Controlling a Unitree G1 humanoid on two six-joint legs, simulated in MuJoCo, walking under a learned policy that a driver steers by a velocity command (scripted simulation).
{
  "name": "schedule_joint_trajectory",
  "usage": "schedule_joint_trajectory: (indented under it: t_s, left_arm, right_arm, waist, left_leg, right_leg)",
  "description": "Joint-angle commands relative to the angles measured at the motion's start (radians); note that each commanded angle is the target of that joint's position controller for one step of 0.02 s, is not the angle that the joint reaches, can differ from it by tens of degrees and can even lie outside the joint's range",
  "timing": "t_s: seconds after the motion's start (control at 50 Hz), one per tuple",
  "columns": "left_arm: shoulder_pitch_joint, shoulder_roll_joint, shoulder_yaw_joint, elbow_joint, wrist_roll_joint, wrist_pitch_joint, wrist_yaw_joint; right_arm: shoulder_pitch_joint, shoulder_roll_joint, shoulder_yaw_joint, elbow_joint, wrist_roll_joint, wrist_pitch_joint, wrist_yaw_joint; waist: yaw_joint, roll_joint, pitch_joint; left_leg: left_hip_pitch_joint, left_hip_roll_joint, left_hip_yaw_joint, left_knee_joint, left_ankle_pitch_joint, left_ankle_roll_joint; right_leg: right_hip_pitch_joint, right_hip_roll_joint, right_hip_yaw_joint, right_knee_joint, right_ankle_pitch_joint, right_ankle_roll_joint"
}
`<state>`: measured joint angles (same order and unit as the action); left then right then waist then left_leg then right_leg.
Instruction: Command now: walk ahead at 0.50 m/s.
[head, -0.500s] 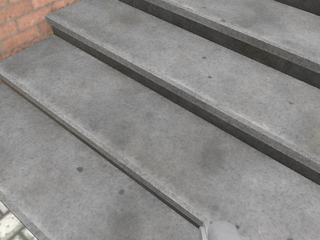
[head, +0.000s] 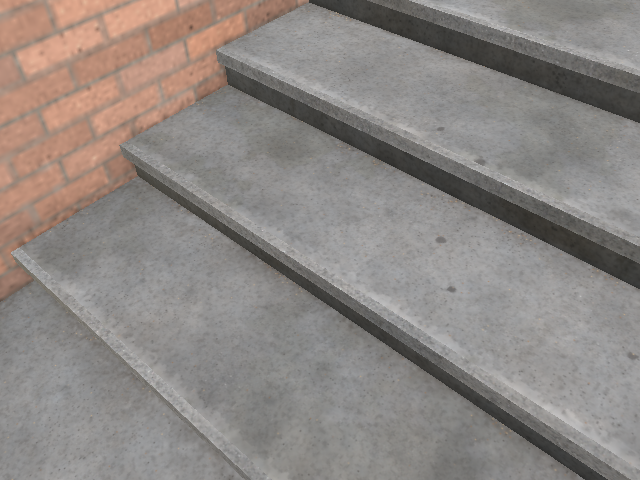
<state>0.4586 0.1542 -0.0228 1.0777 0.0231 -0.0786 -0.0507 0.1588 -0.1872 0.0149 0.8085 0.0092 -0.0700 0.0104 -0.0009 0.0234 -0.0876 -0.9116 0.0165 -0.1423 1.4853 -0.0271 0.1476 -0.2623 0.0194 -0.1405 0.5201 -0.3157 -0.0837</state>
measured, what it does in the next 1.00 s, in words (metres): climbs: left foot, then right foot 0.13 m higher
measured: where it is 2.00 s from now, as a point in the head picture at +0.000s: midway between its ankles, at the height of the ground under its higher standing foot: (316, 240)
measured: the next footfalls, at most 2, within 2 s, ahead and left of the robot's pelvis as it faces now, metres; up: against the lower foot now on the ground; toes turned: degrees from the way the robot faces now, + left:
left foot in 0.32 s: +0.34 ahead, +0.14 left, +0.00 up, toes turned +1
right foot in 0.78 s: +0.56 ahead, -0.05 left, +0.13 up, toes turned -7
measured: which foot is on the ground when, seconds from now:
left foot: up 0.00-0.30, down 0.32-0.82, up 0.84-1.00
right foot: down 0.00-0.32, up 0.34-0.76, down 0.78-1.00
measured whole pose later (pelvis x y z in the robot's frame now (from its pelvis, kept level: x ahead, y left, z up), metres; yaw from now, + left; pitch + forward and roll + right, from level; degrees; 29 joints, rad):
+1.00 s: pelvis +0.52 +0.02 +0.11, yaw +0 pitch +2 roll +0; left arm 0.39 0.18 -0.01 1.04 0.04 -0.06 -0.05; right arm 0.21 -0.19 0.00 0.82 0.02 -0.06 0.01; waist -0.01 0.02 -0.09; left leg -0.85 -0.01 -0.15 1.68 -0.11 0.17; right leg -0.37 0.02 -0.14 0.69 -0.36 -0.08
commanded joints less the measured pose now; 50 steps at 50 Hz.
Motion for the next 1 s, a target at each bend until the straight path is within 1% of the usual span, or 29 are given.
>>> schedule_joint_trajectory:
  t_s: [0.02, 0.12, 0.2, 0.26, 0.3, 0.32, 0.34, 0.36, 0.38, 0.4, 0.42, 0.46, 0.52, 0.56, 0.58, 0.6, 0.64, 0.66, 0.7, 0.74, 0.78, 0.8, 0.82, 0.84, 0.86, 0.88, 0.92, 0.96, 1.0]
  left_arm:
    - [-0.035, 0.083, 0.014, -0.061, -0.01, -0.032, 0.033]
    - [0.096, 0.149, 0.038, -0.048, -0.021, -0.029, 0.077]
    - [0.121, 0.145, 0.045, -0.054, -0.017, -0.001, 0.07]
    - [0.096, 0.171, 0.053, -0.058, -0.016, 0.013, 0.078]
    - [0.027, 0.204, 0.067, -0.075, -0.034, 0.011, 0.079]
    - [-0.025, 0.208, 0.068, -0.101, -0.03, -0.001, 0.071]
    - [0.034, 0.075, 0.034, -0.114, 0.014, -0.025, 0.05]
    - [0.139, 0.033, 0.026, -0.065, -0.026, -0.059, 0.032]
    - [0.034, 0.097, 0.05, -0.086, -0.07, -0.075, 0.023]
    - [-0.115, 0.104, 0.051, -0.151, -0.082, -0.074, 0.022]
    - [-0.186, 0.062, 0.043, -0.18, -0.069, -0.064, 0.028]
    - [-0.205, -0.044, 0.012, -0.241, -0.061, -0.033, 0.027]
    - [-0.254, -0.14, -0.052, -0.351, -0.073, 0.0, 0.026]
    - [-0.306, -0.078, -0.068, -0.424, -0.046, 0.002, 0.03]
    - [-0.346, -0.021, -0.061, -0.44, -0.022, 0.0, 0.042]
    - [-0.384, 0.022, -0.051, -0.443, -0.02, 0.0, 0.053]
    - [-0.473, 0.008, -0.059, -0.464, -0.005, 0.001, 0.081]
    - [-0.521, -0.001, -0.065, -0.477, -0.012, -0.001, 0.084]
    - [-0.567, -0.039, -0.074, -0.48, -0.041, -0.008, 0.057]
    - [-0.531, -0.014, -0.05, -0.473, -0.049, -0.016, 0.025]
    - [-0.337, 0.087, -0.006, -0.418, -0.039, -0.022, 0.012]
    - [-0.188, 0.159, 0.019, -0.365, -0.02, -0.021, 0.007]
    - [-0.01, 0.257, 0.06, -0.303, 0.012, 0.008, 0.026]
    - [0.032, 0.245, 0.062, -0.239, 0.021, 0.018, 0.048]
    - [-0.091, 0.163, 0.036, -0.23, -0.002, 0.01, 0.046]
    - [-0.157, 0.062, 0.008, -0.206, 0.005, 0.001, 0.028]
    - [-0.214, -0.06, -0.022, -0.146, 0.033, -0.007, 0.0]
    - [-0.205, -0.039, -0.01, -0.108, 0.013, -0.012, -0.013]
    - [-0.169, -0.01, -0.007, -0.09, 0.007, -0.013, -0.011]
  right_arm:
    - [0.024, -0.027, 0.009, -0.027, -0.025, 0.001, 0.007]
    - [-0.228, -0.033, -0.001, -0.09, 0.01, -0.018, 0.021]
    - [-0.282, -0.03, -0.008, -0.106, 0.023, -0.01, 0.038]
    - [-0.18, -0.071, -0.034, -0.091, 0.0, -0.007, 0.045]
    - [0.058, -0.125, -0.076, -0.019, -0.006, -0.014, 0.044]
    - [0.248, -0.18, -0.102, 0.043, -0.001, -0.008, 0.032]
    - [0.34, -0.301, -0.123, 0.077, -0.017, 0.017, 0.008]
    - [0.382, -0.263, -0.113, 0.078, -0.041, 0.026, -0.003]
    - [0.316, -0.171, -0.097, 0.081, -0.047, 0.028, -0.003]
    - [0.256, -0.104, -0.076, 0.092, -0.036, 0.031, 0.001]
    - [0.255, -0.049, -0.054, 0.12, -0.037, 0.031, 0.015]
    - [0.282, 0.027, -0.023, 0.193, -0.05, 0.037, 0.03]
    - [0.269, 0.043, 0.009, 0.236, -0.055, 0.039, 0.027]
    - [0.123, 0.027, 0.028, 0.183, -0.067, 0.037, 0.025]
    - [0.103, 0.004, 0.032, 0.171, -0.065, 0.024, 0.023]
    - [0.131, -0.001, 0.038, 0.18, -0.05, 0.001, 0.014]
    - [0.298, -0.077, 0.013, 0.241, -0.009, -0.017, -0.008]
    - [0.371, -0.11, -0.003, 0.271, 0.015, -0.005, -0.023]
    - [0.439, -0.102, -0.002, 0.276, 0.0, 0.028, -0.047]
    - [0.494, -0.127, -0.009, 0.27, -0.024, 0.05, -0.049]
    - [0.394, -0.131, -0.011, 0.223, -0.038, 0.04, -0.049]
    - [0.385, -0.09, -0.014, 0.189, -0.041, 0.012, -0.042]
    - [0.35, -0.048, -0.016, 0.175, -0.022, -0.016, -0.019]
    - [0.309, -0.008, -0.022, 0.172, -0.026, -0.039, 0.016]
    - [0.21, -0.006, -0.031, 0.117, 0.003, -0.041, 0.038]
    - [0.072, 0.011, -0.02, 0.028, 0.017, -0.03, 0.038]
    - [0.127, 0.022, -0.016, 0.002, 0.009, -0.005, 0.012]
    - [0.192, 0.058, 0.006, 0.003, 0.027, 0.01, 0.002]
    - [0.169, 0.049, 0.015, -0.009, 0.01, 0.015, -0.002]
  waist:
    - [-0.037, -0.062, 0.084]
    - [0.082, -0.088, 0.104]
    - [0.088, -0.137, 0.171]
    - [0.018, -0.188, 0.123]
    - [-0.117, -0.195, 0.016]
    - [-0.197, -0.165, -0.085]
    - [-0.124, 0.183, -0.202]
    - [-0.138, 0.236, -0.364]
    - [-0.131, 0.125, -0.218]
    - [-0.108, 0.072, -0.091]
    - [-0.092, 0.012, -0.027]
    - [-0.024, 0.047, 0.044]
    - [0.054, 0.042, 0.173]
    - [0.12, 0.027, 0.195]
    - [0.118, 0.028, 0.177]
    - [0.108, 0.06, 0.16]
    - [0.043, 0.061, 0.07]
    - [0.009, 0.049, 0.07]
    - [0.001, 0.067, 0.069]
    - [0.04, 0.184, 0.003]
    - [0.153, 0.279, -0.114]
    - [0.171, 0.124, -0.237]
    - [0.225, -0.214, -0.315]
    - [0.196, -0.308, -0.261]
    - [0.12, -0.18, -0.023]
    - [0.075, -0.109, 0.125]
    - [-0.05, -0.03, 0.14]
    - [-0.097, -0.059, 0.13]
    - [-0.103, -0.033, 0.132]
  left_leg:
    - [0.067, 0.039, 0.149, -0.25, 0.111, -0.078]
    - [-0.006, 0.075, 0.157, -0.681, 0.158, -0.131]
    - [0.069, 0.042, 0.196, -0.814, 0.021, -0.111]
    - [0.318, -0.027, 0.245, -0.877, -0.054, -0.052]
    - [0.647, -0.059, 0.236, -1.043, 0.036, -0.004]
    - [0.993, 0.023, 0.142, -1.043, 0.126, 0.011]
    - [1.317, 0.31, -0.228, -0.985, 0.38, 0.1]
    - [1.399, 0.427, -0.566, -1.137, 0.176, 0.267]
    - [1.271, 0.374, -0.46, -1.183, -0.046, 0.223]
    - [1.145, 0.331, -0.33, -1.203, -0.14, 0.174]
    - [1.037, 0.309, -0.267, -1.219, -0.137, 0.151]
    - [0.863, 0.273, -0.195, -1.233, -0.184, 0.117]
    - [0.62, 0.259, -0.082, -1.223, -0.269, 0.027]
    - [0.311, 0.159, 0.106, -1.292, -0.295, -0.03]
    - [0.194, 0.11, 0.16, -1.335, -0.22, -0.008]
    - [0.134, 0.099, 0.166, -1.394, -0.122, 0.022]
    - [0.391, 0.137, 0.101, -1.453, 0.037, 0.048]
    - [0.602, 0.16, 0.091, -1.449, 0.117, 0.035]
    - [0.843, 0.194, 0.106, -1.356, 0.554, 0.006]
    - [1.004, 0.254, 0.092, -1.223, 1.069, 0.03]
    - [1.062, 0.238, 0.121, -0.963, 1.452, 0.051]
    - [0.783, 0.168, 0.129, -0.729, 1.33, 0.034]
    - [0.466, -0.03, 0.106, -0.351, 0.47, -0.032]
    - [0.235, -0.14, -0.063, 0.051, -0.226, -0.057]
    - [0.081, -0.098, -0.123, 0.22, -0.268, -0.042]
    - [0.0, -0.056, -0.056, 0.289, -0.24, -0.009]
    - [0.039, -0.011, -0.024, 0.346, -0.126, 0.038]
    - [0.001, -0.006, -0.043, 0.24, -0.091, 0.052]
    - [-0.032, -0.004, -0.028, 0.157, -0.016, 0.025]
  right_leg:
    - [-0.1, -0.144, 0.135, -0.333, 0.263, -0.094]
    - [0.294, -0.255, 0.216, -0.383, 0.401, -0.069]
    - [0.379, -0.288, 0.196, -0.356, 0.451, -0.091]
    - [0.383, -0.276, 0.147, -0.201, 0.982, -0.068]
    - [0.328, -0.225, 0.119, 0.053, 1.121, -0.037]
    - [0.094, -0.177, 0.115, 0.269, 0.916, -0.012]
    - [-0.284, 0.0, 0.071, 0.697, 0.025, 0.04]
    - [-0.436, 0.071, 0.292, 1.074, -0.22, 0.052]
    - [-0.588, 0.014, 0.315, 1.227, -0.164, 0.043]
    - [-0.689, -0.021, 0.232, 1.334, -0.117, 0.035]
    - [-0.768, -0.037, 0.176, 1.497, -0.119, 0.028]
    - [-0.904, -0.041, 0.171, 1.841, -0.122, -0.018]
    - [-1.128, -0.021, 0.278, 1.965, -0.037, -0.06]
    - [-0.943, -0.038, 0.23, 1.567, 0.133, -0.026]
    - [-0.801, -0.033, 0.144, 1.393, 0.214, 0.015]
    - [-0.667, -0.049, 0.061, 1.293, 0.252, 0.042]
    - [-0.625, -0.099, 0.004, 1.151, 0.257, 0.059]
    - [-0.683, -0.119, -0.002, 1.011, 0.196, 0.044]
    - [-0.634, -0.07, -0.067, 0.749, 0.016, 0.0]
    - [-0.511, 0.023, -0.116, 0.657, -0.215, -0.031]
    - [-0.288, 0.031, 0.035, 0.492, -0.098, -0.097]
    - [0.036, -0.122, 0.352, 0.416, -0.005, -0.199]
    - [0.289, -0.293, 0.838, -0.025, -0.164, -0.331]
    - [0.301, -0.39, 1.169, -0.274, -0.256, -0.36]
    - [0.097, -0.397, 1.04, -0.249, -0.394, -0.284]
    - [-0.096, -0.378, 0.837, -0.206, -0.391, -0.217]
    - [-0.255, -0.262, 0.481, -0.177, -0.132, -0.086]
    - [-0.217, -0.193, 0.288, -0.194, -0.001, -0.042]
    - [-0.222, -0.166, 0.215, -0.204, 0.053, -0.042]
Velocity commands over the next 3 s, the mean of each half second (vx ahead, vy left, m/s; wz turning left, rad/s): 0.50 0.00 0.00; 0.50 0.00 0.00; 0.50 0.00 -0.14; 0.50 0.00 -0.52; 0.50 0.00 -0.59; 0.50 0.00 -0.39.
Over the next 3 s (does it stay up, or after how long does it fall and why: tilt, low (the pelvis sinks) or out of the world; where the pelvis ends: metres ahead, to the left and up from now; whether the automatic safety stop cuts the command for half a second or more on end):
stays up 1.50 -0.31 0.37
